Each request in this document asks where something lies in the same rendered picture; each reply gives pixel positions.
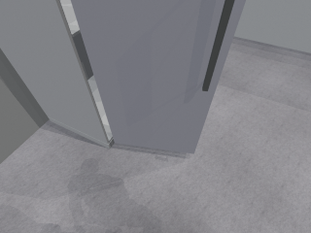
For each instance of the fridge door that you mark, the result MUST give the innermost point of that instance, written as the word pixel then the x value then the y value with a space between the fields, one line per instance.
pixel 149 59

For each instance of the handle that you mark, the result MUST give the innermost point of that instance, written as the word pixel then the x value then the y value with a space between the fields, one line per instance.
pixel 226 12

